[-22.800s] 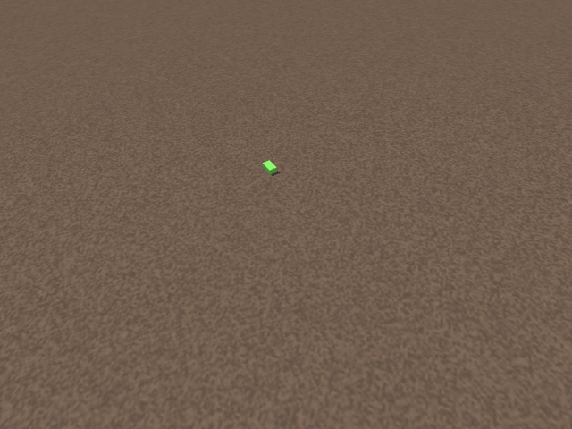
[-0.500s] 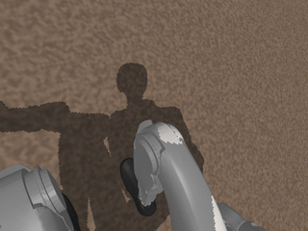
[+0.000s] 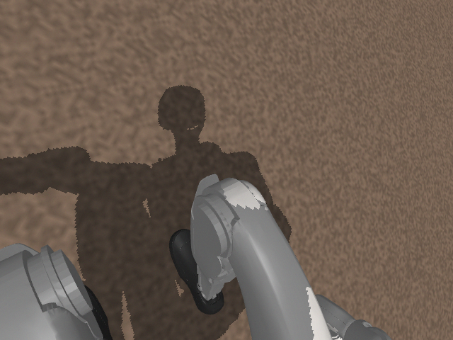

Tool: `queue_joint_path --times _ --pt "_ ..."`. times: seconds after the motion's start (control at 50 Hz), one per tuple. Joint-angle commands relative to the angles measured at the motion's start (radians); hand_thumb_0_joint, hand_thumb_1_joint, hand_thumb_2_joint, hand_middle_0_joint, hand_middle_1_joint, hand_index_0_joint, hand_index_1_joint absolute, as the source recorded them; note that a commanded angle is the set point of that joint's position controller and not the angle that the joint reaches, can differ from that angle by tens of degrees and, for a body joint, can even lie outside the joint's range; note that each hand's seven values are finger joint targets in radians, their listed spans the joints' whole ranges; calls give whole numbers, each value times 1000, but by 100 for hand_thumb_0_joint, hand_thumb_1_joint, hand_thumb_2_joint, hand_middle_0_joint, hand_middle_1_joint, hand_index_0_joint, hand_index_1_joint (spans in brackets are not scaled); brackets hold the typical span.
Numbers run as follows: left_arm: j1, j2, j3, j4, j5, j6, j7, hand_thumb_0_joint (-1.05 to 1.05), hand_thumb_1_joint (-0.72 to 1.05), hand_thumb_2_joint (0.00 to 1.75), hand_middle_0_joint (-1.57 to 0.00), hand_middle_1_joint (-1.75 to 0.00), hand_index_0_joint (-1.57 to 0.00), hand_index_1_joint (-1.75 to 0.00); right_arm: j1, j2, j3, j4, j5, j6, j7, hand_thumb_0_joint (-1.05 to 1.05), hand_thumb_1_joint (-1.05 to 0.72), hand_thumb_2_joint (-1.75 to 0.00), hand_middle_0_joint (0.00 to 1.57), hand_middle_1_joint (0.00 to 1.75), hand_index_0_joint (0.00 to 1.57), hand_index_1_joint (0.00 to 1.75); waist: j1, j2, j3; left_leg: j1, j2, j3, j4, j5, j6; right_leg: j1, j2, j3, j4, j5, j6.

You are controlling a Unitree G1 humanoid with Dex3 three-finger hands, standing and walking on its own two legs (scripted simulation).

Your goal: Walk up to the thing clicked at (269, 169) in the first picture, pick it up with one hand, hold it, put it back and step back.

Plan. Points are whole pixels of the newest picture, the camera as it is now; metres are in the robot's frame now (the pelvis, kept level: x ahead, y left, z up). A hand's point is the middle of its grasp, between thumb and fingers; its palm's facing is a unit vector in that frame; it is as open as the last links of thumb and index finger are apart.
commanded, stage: close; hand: left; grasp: from above
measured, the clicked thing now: out of the picture +0.44 +0.34 -0.28
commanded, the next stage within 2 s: settle in 1.26 s
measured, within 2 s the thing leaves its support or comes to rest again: leaves its support in 1.60 s
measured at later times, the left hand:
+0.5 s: hand out of the picture +0.43 +0.34 -0.25, palm faces -0.42 -0.16 -0.89, open 9.8 cm
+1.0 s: hand out of the picture +0.43 +0.34 -0.25, palm faces -0.41 -0.18 -0.89, open 7.6 cm
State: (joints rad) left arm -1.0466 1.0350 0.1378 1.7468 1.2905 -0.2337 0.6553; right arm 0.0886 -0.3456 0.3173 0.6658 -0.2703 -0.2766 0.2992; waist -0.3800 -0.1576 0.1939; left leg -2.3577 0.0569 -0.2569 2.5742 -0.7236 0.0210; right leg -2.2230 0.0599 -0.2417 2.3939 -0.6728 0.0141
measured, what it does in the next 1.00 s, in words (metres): stands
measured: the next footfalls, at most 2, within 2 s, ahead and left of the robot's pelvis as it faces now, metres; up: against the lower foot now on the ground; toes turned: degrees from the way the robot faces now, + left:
none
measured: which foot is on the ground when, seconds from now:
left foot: down 0.00-1.00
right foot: down 0.00-1.00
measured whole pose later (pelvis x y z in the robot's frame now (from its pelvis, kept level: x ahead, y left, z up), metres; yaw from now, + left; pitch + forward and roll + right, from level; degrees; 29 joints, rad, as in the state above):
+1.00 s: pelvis +0.00 +0.00 +0.01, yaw +0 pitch +26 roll -15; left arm -1.04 1.03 0.12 1.72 1.24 -0.22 0.63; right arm 0.09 -0.35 0.32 0.66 -0.25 -0.29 0.30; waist -0.37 -0.16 0.20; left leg -2.34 0.06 -0.26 2.56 -0.72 0.02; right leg -2.20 0.07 -0.25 2.37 -0.66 0.02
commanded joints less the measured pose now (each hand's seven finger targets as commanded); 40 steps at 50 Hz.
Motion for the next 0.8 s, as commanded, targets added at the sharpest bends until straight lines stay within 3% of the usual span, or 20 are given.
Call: queue_joint_path --times 0.0,0.04,0.06,0.14,0.16,0.2,0.26,0.3,0.36,0.42,0.46,0.5,0.56,0.62,0.7,0.74,0.76,0.78 --pt "-208 235 17 -84 -18 14 37 0 -12 68 -39 -73 -39 -72 181 -328 -92 13 8 -4 -10 0 -89 -90 20 30 20 30 -40 556 -639 495 21 60 -270 240 -16 353 57 -49 -202 286 -30" --pt "-212 217 10 -90 -27 13 30 0 -8 65 -41 -71 -42 -70 193 -323 -93 15 5 -8 -8 0 -89 -90 20 30 20 30 -48 568 -637 515 21 56 -269 251 -18 346 51 -52 -194 295 -29" --pt "-220 238 20 -122 -30 12 30 0 -7 65 -41 -71 -42 -69 192 -331 -95 23 3 -6 -9 0 -89 -90 20 30 20 30 -40 585 -671 518 21 62 -272 271 -18 373 60 -50 -206 311 -30" --pt "-203 214 -2 -82 -53 7 19 0 0 60 -47 -67 -48 -65 189 -328 -88 20 12 -10 -13 0 -89 -90 20 30 20 30 -49 505 -620 445 18 67 -254 225 -3 367 60 -48 -229 281 -23" --pt "-207 228 -1 -84 -50 7 14 0 2 58 -49 -65 -50 -64 200 -328 -84 16 11 -10 -12 0 -89 -90 20 30 20 30 -52 506 -615 454 18 68 -253 227 -2 377 57 -46 -228 283 -22" --pt "-185 244 8 -104 -48 0 11 0 3 57 -50 -64 -51 -62 180 -327 -90 18 17 -8 -19 0 -89 -90 20 30 20 30 -23 532 -637 468 19 67 -266 217 -9 371 60 -44 -221 265 -29" --pt "-185 207 -15 -88 -40 -7 3 0 8 50 -52 -61 -55 -58 178 -325 -88 13 13 -11 -13 0 -89 -90 20 30 20 30 -45 529 -611 494 24 42 -275 220 -17 336 54 -60 -198 263 -29" --pt "-223 236 2 -140 -45 -19 19 0 11 49 -55 -59 -57 -57 175 -337 -94 16 16 -7 -20 0 -89 -90 20 30 20 30 -33 553 -660 514 25 43 -281 231 -19 357 58 -58 -208 274 -30" --pt "-201 220 -12 -100 -26 -15 23 0 18 45 -60 -55 -62 -53 180 -334 -87 16 9 -7 -15 0 -89 -90 20 30 20 30 -47 535 -610 484 23 52 -276 216 -16 348 59 -60 -210 266 -28" --pt "-195 254 16 -124 -25 -13 39 0 22 45 -64 -54 -66 -52 180 -340 -93 16 11 -6 -21 0 -89 -90 20 30 20 30 -26 556 -641 501 22 60 -285 228 -17 372 62 -52 -220 274 -31" --pt "-198 208 -9 -103 -21 -4 38 0 23 42 -65 -51 -67 -49 183 -328 -94 21 5 -8 -14 0 -89 -90 20 30 20 30 -42 545 -642 503 24 58 -267 245 -17 364 61 -53 -210 296 -27" --pt "-184 185 -14 -77 -40 -1 41 0 27 42 -66 -52 -69 -50 180 -332 -94 26 7 -8 -16 0 -89 -90 20 30 20 30 -55 527 -627 484 24 59 -270 247 -15 378 68 -55 -226 302 -26" --pt "-214 204 -19 -96 -35 0 41 0 32 36 -69 -49 -73 -46 171 -341 -99 31 9 -15 -16 0 -89 -90 20 30 20 30 -45 558 -622 512 27 40 -285 234 -24 334 58 -64 -208 276 -31" --pt "-192 186 -41 -64 -44 5 33 0 40 38 -77 -48 -80 -45 157 -341 -89 16 9 -15 -18 0 -89 -90 20 30 20 30 -59 503 -574 462 25 52 -277 190 -14 347 61 -58 -230 253 -25" --pt "-198 213 -15 -109 -51 14 29 0 44 33 -80 -45 -83 -42 172 -333 -91 16 11 -15 -18 0 -89 -90 20 30 20 30 -30 536 -641 498 24 54 -282 222 -17 374 60 -54 -224 273 -27" --pt "-170 182 -35 -60 -56 23 19 0 46 30 -81 -44 -85 -40 170 -330 -90 9 13 -19 -15 0 -89 -90 20 30 20 30 -51 524 -600 482 22 56 -281 207 -14 361 61 -52 -228 267 -25" --pt "-182 178 -36 -93 -68 19 20 0 46 30 -80 -44 -84 -40 162 -332 -92 8 18 -19 -18 0 -89 -90 20 30 20 30 -43 502 -615 484 26 48 -283 211 -15 367 62 -54 -231 270 -24" --pt "-198 195 -28 -109 -58 22 19 0 48 29 -82 -43 -86 -39 179 -336 -92 10 18 -18 -17 0 -89 -90 20 30 20 30 -44 542 -632 509 22 47 -288 228 -18 358 59 -57 -221 278 -27"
